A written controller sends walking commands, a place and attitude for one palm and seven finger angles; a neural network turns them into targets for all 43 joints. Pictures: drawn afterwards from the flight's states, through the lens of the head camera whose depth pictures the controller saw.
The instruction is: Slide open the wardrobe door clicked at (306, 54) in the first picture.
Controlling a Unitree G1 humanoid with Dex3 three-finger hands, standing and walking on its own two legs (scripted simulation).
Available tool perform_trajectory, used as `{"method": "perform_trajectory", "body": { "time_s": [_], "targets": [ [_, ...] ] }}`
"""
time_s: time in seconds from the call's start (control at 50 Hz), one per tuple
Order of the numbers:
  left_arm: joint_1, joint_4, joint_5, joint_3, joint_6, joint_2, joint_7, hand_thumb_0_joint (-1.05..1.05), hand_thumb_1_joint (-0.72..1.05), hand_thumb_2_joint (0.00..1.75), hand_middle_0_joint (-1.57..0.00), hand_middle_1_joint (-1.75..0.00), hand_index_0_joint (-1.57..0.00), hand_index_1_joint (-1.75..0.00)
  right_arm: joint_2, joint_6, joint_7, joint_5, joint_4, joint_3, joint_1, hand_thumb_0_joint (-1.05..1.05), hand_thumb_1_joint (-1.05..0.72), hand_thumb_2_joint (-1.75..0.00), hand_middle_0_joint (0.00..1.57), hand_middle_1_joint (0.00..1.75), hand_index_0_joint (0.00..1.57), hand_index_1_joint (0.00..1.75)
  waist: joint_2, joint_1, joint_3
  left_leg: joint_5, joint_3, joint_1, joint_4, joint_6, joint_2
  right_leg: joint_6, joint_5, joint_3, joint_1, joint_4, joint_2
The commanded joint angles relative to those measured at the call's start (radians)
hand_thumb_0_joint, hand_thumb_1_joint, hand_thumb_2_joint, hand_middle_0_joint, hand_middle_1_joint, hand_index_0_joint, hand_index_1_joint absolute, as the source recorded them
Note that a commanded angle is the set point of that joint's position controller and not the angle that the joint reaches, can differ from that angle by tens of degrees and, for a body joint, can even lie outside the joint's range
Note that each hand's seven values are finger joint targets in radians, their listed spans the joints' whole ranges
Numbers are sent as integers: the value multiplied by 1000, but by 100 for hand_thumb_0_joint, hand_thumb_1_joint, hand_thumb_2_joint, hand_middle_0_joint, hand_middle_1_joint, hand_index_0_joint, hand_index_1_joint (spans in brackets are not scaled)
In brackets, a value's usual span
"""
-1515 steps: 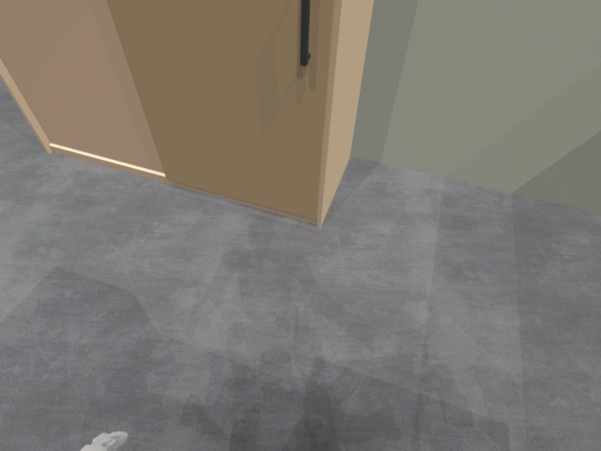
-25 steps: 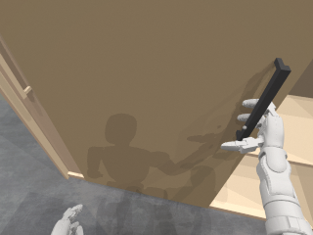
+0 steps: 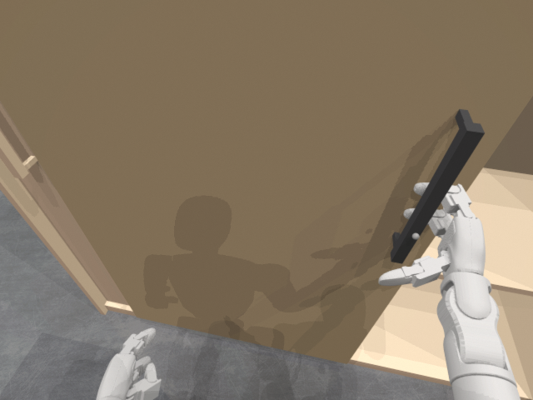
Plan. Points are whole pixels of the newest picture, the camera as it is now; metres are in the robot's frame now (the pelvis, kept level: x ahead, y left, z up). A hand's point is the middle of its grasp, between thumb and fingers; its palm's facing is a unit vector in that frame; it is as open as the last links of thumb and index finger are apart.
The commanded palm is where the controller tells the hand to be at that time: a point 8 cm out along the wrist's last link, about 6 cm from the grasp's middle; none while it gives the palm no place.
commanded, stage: slip the hand off the handle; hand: right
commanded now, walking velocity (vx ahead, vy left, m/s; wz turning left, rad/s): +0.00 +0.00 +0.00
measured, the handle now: (425, 197) +0.38 -0.21 +0.14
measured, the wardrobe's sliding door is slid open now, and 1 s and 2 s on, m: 0.60 0.60 0.60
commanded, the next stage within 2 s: draw the hand back to the body in 1.00 s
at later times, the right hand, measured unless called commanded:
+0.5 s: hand (453, 256) +0.31 -0.24 +0.10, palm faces +0.22 +0.97 -0.14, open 14.6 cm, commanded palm +0.25 -0.29 +0.11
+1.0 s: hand (477, 335) +0.20 -0.23 +0.10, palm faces +0.26 +0.95 -0.16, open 14.7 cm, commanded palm +0.16 -0.28 +0.11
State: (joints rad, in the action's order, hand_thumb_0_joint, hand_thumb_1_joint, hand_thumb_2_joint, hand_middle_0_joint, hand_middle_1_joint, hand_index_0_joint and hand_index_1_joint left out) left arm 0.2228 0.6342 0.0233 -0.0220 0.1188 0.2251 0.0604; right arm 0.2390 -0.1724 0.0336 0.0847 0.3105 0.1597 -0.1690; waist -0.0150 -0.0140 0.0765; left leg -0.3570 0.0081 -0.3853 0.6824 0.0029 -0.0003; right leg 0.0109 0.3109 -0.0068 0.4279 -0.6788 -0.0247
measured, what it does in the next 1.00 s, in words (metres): stands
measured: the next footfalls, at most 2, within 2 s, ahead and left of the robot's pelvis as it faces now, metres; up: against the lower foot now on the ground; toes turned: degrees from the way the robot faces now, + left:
none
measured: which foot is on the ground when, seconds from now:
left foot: down 0.00-1.00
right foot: down 0.00-1.00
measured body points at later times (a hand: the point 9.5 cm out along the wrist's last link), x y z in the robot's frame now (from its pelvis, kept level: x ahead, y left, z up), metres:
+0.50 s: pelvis +0.00 -0.01 +0.00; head +0.00 +0.00 +0.45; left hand +0.15 +0.23 -0.09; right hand +0.29 -0.29 +0.11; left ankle +0.00 +0.12 -0.72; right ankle +0.02 -0.13 -0.72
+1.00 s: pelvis -0.01 +0.00 -0.01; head -0.02 +0.01 +0.44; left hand +0.20 +0.21 -0.07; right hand +0.18 -0.28 +0.11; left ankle +0.00 +0.12 -0.72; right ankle +0.02 -0.13 -0.72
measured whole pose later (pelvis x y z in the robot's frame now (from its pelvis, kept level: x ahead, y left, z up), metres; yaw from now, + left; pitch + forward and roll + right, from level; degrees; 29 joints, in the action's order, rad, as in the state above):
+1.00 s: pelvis -0.01 +0.00 -0.01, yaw -2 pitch +2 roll +1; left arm 0.22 0.60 0.03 -0.05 0.22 0.22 0.08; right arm 0.28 -0.18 -0.09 0.20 -0.13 0.22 0.34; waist -0.04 -0.06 0.09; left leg -0.38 -0.04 -0.37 0.72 0.00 0.00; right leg 0.02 0.33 0.04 0.44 -0.75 -0.02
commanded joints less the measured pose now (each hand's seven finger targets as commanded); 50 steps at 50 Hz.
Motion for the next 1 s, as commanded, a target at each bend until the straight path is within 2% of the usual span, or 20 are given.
{"method": "perform_trajectory", "body": {
  "time_s": [0.0,0.08,0.16,0.18,0.22,0.28,0.34,0.38,0.4,0.44,0.48,0.56,0.62,0.66,0.68,0.74,0.76,0.86,0.9,0.98],
  "targets": [
    [-60,-143,0,49,40,133,14,0,90,90,-20,-30,-20,-30,232,-61,8,18,-231,150,-287,0,55,-20,25,115,25,115,-2,-13,203,259,-36,43,-98,-21,11,-36,-203,-25,-137,73,26],
    [-53,-131,0,50,48,144,21,0,90,90,-20,-30,-20,-30,254,-76,-26,29,-227,154,-331,0,55,-20,25,115,25,115,2,9,183,235,-39,12,-99,-21,18,-39,-188,-15,-140,63,21],
    [-49,-125,5,49,63,149,25,0,90,90,-20,-30,-20,-30,239,-84,-75,46,-211,125,-344,0,55,-20,25,115,25,115,-42,16,196,210,-40,-13,-93,-24,17,-35,-171,-4,-150,60,23],
    [-40,-120,5,51,64,155,29,0,90,90,-20,-30,-20,-30,268,-85,-81,51,-196,153,-349,0,55,-20,25,115,25,115,-5,18,190,204,-42,-11,-96,-24,19,-38,-167,2,-139,59,19],
    [-44,-118,10,49,67,157,34,0,90,90,-20,-30,-20,-30,266,-78,-104,59,-165,145,-365,0,55,-20,25,115,25,115,-26,22,177,165,-42,-33,-99,-24,18,-35,-131,6,-130,64,22],
    [-36,-110,10,50,67,165,40,0,90,90,-20,-30,-20,-30,330,-76,-111,64,-133,203,-377,0,55,-20,25,115,25,115,-24,11,183,142,-41,-30,-101,-26,18,-37,-114,14,-119,65,23],
    [-43,-140,11,54,81,152,28,0,90,90,-20,-30,-20,-30,232,-75,-123,77,-195,140,-240,0,55,-20,25,115,25,115,-54,-14,230,188,-53,-5,-82,-30,17,-31,-171,16,-149,65,22],
    [-38,-147,8,58,86,156,20,0,90,90,-20,-30,-20,-30,262,-74,-113,79,-235,177,-156,0,55,-20,25,115,25,115,-14,-29,246,221,-58,23,-75,-29,21,-33,-207,18,-142,61,20],
    [-45,-159,6,56,89,152,14,0,90,90,-20,-30,-20,-30,236,-75,-110,82,-276,159,-124,0,55,-20,25,115,25,115,-19,-30,241,236,-59,25,-71,-27,19,-34,-216,13,-140,60,21],
    [-54,-168,4,56,92,148,9,0,90,90,-20,-30,-20,-30,256,-80,-100,84,-350,187,-48,0,55,-20,25,115,25,115,-31,-41,241,244,-60,36,-66,-28,20,-31,-228,9,-139,63,21],
    [-62,-174,1,56,92,149,6,0,90,90,-20,-30,-20,-30,272,-79,-88,86,-394,211,19,0,55,-20,25,115,25,115,5,-42,208,241,-62,38,-68,-25,23,-34,-222,8,-117,64,18],
    [-85,-185,3,49,101,134,6,0,90,90,-20,-30,-20,-30,213,-81,-78,89,-514,157,75,0,55,-20,25,115,25,115,-57,-26,165,188,-63,-2,-71,-23,22,-31,-172,4,-125,66,20],
    [-89,-183,0,48,111,132,10,0,90,90,-20,-30,-20,-30,212,-81,-73,89,-558,154,146,0,55,-20,25,115,25,115,-44,-23,141,155,-62,-12,-78,-22,22,-33,-137,8,-117,66,19],
    [-94,-184,1,40,118,130,13,0,90,90,-20,-30,-20,-30,172,-78,-83,94,-578,104,155,0,55,-20,25,115,25,115,-41,-11,110,112,-64,-35,-84,-20,20,-33,-92,17,-109,68,21],
    [-89,-177,0,42,120,133,18,0,90,90,-20,-30,-20,-30,196,-78,-83,96,-587,127,155,0,55,-20,25,115,25,115,-21,-9,101,109,-59,-32,-91,-20,21,-36,-86,19,-104,65,21],
    [-93,-179,1,40,127,128,22,0,90,90,-20,-30,-20,-30,203,-73,-100,109,-597,149,240,0,55,-20,25,115,25,115,4,-21,115,105,-57,-19,-95,-18,17,-35,-80,15,-100,63,27],
    [-103,-183,4,37,130,125,23,0,90,90,-20,-30,-20,-30,183,-71,-107,112,-613,126,248,0,55,-20,25,115,25,115,-27,-22,106,91,-55,-28,-98,-17,16,-35,-67,12,-100,62,29],
    [-106,-187,3,30,146,121,26,0,90,90,-20,-30,-20,-30,188,-72,-116,124,-662,131,302,0,55,-20,25,115,25,115,-32,-23,79,48,-52,-40,-109,-16,13,-35,-29,19,-90,61,32],
    [-103,-188,3,30,150,121,28,0,90,90,-20,-30,-20,-30,200,-70,-117,129,-659,151,333,0,55,-20,25,115,25,115,6,-24,72,40,-44,-38,-118,-11,10,-39,-25,15,-73,50,35],
    [-101,-195,1,30,164,122,26,0,90,90,-20,-30,-20,-30,210,-74,-127,135,-712,168,419,0,55,-20,25,115,25,115,-35,-39,88,58,-43,-20,-108,-16,9,-38,-45,16,-73,41,36]
  ]
}}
